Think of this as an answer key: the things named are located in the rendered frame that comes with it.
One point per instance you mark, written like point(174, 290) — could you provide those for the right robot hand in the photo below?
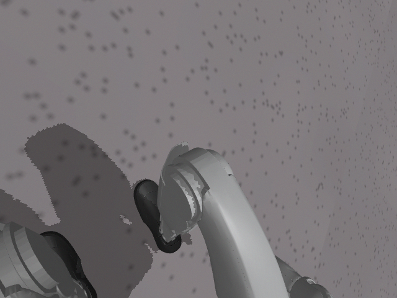
point(290, 276)

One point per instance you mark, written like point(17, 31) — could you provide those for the left robot foot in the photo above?
point(64, 249)

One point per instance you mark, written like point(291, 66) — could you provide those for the right robot arm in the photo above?
point(305, 287)

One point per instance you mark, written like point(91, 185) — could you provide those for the right robot foot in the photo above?
point(145, 196)

